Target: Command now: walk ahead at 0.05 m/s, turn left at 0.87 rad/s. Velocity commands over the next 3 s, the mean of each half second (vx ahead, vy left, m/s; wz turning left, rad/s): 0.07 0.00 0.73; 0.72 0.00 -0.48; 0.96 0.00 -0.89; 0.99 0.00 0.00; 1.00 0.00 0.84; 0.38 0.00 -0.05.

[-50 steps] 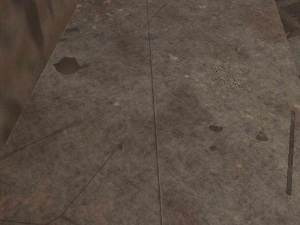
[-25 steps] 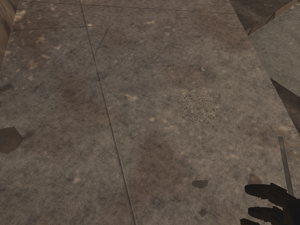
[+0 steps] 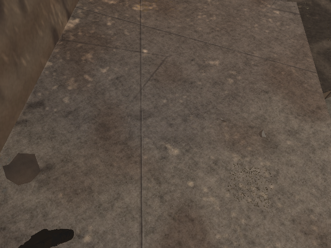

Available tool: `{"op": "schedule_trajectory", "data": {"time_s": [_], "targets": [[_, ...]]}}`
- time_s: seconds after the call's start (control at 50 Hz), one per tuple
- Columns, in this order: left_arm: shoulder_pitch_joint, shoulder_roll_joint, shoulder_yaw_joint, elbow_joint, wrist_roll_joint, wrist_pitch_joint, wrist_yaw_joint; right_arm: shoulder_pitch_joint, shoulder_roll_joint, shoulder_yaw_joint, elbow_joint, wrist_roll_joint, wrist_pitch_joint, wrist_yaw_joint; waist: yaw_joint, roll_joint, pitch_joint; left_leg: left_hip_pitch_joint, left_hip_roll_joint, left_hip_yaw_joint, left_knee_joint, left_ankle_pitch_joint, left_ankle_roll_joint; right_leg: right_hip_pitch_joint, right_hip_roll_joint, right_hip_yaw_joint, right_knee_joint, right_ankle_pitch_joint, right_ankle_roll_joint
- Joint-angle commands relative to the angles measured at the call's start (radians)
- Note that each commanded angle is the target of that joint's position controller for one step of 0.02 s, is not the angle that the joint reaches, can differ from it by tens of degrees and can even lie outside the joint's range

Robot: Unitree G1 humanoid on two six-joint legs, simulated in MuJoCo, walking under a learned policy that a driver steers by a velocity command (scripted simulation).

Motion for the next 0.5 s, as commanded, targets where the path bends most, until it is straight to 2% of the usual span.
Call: {"op": "schedule_trajectory", "data": {"time_s": [0.02, 0.04, 0.06, 0.08, 0.1, 0.12, 0.14, 0.16, 0.2, 0.24, 0.26, 0.34, 0.4, 0.44, 0.46, 0.48, 0.5], "targets": [[0.023, 0.123, 0.054, -0.050, -0.011, -0.041, -0.011, -0.041, -0.111, -0.033, -0.095, 0.007, 0.001, -0.001, 0.057, 0.199, -0.121, 0.116, 0.211, -0.296, -0.049, 0.044, 0.056, 0.172, -0.017, -0.037, -0.242, 0.093, -0.031], [0.041, 0.141, 0.061, -0.039, -0.006, -0.040, -0.010, -0.012, -0.068, -0.020, -0.096, 0.011, 0.004, 0.004, 0.044, 0.111, -0.164, 0.049, 0.155, -0.239, 0.067, -0.200, 0.022, 0.317, -0.128, 0.012, -0.312, 0.186, -0.078], [0.014, 0.184, 0.068, -0.063, 0.011, -0.023, -0.002, 0.087, -0.010, -0.003, -0.081, -0.001, 0.008, 0.009, -0.015, -0.094, -0.216, -0.089, 0.053, -0.066, 0.301, -0.482, -0.024, 0.467, -0.347, 0.186, -0.256, 0.374, -0.181], [0.031, 0.186, 0.068, -0.065, 0.055, -0.010, -0.007, 0.085, -0.095, -0.024, -0.118, 0.005, -0.002, 0.020, -0.022, -0.261, -0.198, -0.245, 0.032, 0.054, 0.493, -0.543, -0.067, 0.426, -0.476, 0.355, -0.285, 0.431, -0.310], [0.015, 0.146, 0.069, -0.075, 0.042, -0.008, -0.004, 0.073, -0.182, -0.046, -0.103, -0.003, -0.009, 0.027, -0.006, -0.206, -0.158, -0.288, 0.112, 0.095, 0.620, -0.454, -0.114, 0.391, -0.476, 0.329, -0.297, 0.364, -0.333], [-0.017, 0.105, 0.059, -0.085, 0.029, -0.003, 0.002, 0.070, -0.203, -0.056, -0.080, 0.001, -0.002, 0.027, 0.001, -0.136, -0.118, -0.306, 0.145, 0.119, 0.671, -0.368, -0.135, 0.365, -0.401, 0.201, -0.282, 0.269, -0.293], [-0.029, 0.092, 0.053, -0.092, 0.021, 0.007, 0.009, 0.078, -0.179, -0.053, -0.060, -0.002, 0.012, 0.023, 0.005, -0.089, -0.102, -0.308, 0.158, 0.140, 0.737, -0.309, -0.149, 0.342, -0.341, 0.116, -0.273, 0.211, -0.258], [-0.036, 0.098, 0.052, -0.093, 0.015, 0.015, 0.015, 0.083, -0.153, -0.046, -0.063, -0.004, 0.019, 0.024, 0.009, -0.080, -0.078, -0.328, 0.167, 0.173, 0.801, -0.270, -0.160, 0.313, -0.320, 0.062, -0.280, 0.220, -0.254], [-0.011, 0.107, 0.051, -0.082, 0.024, 0.024, 0.024, 0.041, -0.103, -0.027, -0.092, 0.002, 0.017, 0.030, 0.031, -0.107, -0.055, -0.351, 0.210, 0.253, 0.800, -0.218, -0.175, 0.302, -0.291, -0.041, -0.306, 0.266, -0.266], [0.034, 0.119, 0.056, -0.067, 0.031, 0.033, 0.028, -0.021, -0.079, -0.016, -0.124, 0.007, 0.010, 0.033, 0.070, -0.132, -0.067, -0.389, 0.255, 0.286, 0.739, -0.191, -0.193, 0.369, -0.304, -0.083, -0.314, 0.293, -0.289], [0.063, 0.127, 0.060, -0.056, 0.032, 0.036, 0.027, -0.047, -0.071, -0.012, -0.136, 0.002, 0.006, 0.035, 0.089, -0.129, -0.080, -0.382, 0.267, 0.286, 0.704, -0.199, -0.198, 0.392, -0.316, -0.082, -0.312, 0.322, -0.306], [0.064, 0.173, 0.077, -0.036, 0.019, 0.041, 0.003, -0.062, -0.032, 0.007, -0.147, -0.016, -0.003, 0.041, 0.085, -0.128, -0.133, -0.247, 0.275, 0.305, 0.520, -0.238, -0.178, 0.391, -0.345, -0.135, -0.285, 0.433, -0.330], [0.057, 0.187, 0.082, -0.023, 0.001, 0.040, -0.015, -0.064, -0.033, 0.011, -0.139, -0.016, 0.000, 0.045, 0.081, -0.156, -0.143, -0.124, 0.253, 0.341, 0.363, -0.240, -0.147, 0.359, -0.359, -0.156, -0.269, 0.436, -0.326], [0.109, 0.202, 0.087, 0.001, -0.024, 0.035, -0.026, -0.055, -0.031, 0.014, -0.131, -0.006, 0.000, 0.058, 0.090, -0.160, -0.156, -0.033, 0.244, 0.362, 0.238, -0.264, -0.100, 0.318, -0.375, -0.120, -0.324, -0.025, -0.309], [0.104, 0.209, 0.086, 0.007, -0.039, 0.029, -0.030, -0.015, -0.033, 0.013, -0.114, -0.001, -0.005, 0.067, 0.062, -0.168, -0.139, 0.058, 0.237, 0.375, 0.135, -0.235, -0.062, 0.244, -0.377, -0.104, -0.343, -0.239, -0.290], [0.095, 0.199, 0.081, 0.013, -0.047, 0.023, -0.035, 0.052, -0.031, 0.011, -0.073, 0.002, -0.011, 0.073, 0.026, -0.157, -0.119, 0.192, 0.218, 0.404, 0.028, -0.172, -0.022, 0.145, -0.362, -0.116, -0.336, -0.378, -0.263], [0.111, 0.150, 0.062, 0.030, -0.040, 0.015, -0.042, 0.127, -0.030, 0.009, -0.030, 0.003, -0.020, 0.071, -0.010, -0.103, -0.098, 0.367, 0.198, 0.402, -0.050, -0.197, 0.006, 0.004, -0.315, -0.148, -0.272, -0.433, -0.219]]}}
Next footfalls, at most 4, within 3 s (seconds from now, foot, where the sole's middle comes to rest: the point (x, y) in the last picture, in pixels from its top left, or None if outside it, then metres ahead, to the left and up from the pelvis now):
0.04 right None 0.14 -0.13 -0.77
0.52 left None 0.01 0.11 -0.77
1.00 right None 0.44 0.05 -0.77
1.42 left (125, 152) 0.90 0.15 -0.77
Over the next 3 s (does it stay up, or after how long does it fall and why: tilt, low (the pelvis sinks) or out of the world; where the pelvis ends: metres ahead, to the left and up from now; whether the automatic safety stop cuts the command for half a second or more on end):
stays up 1.89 -0.31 0.00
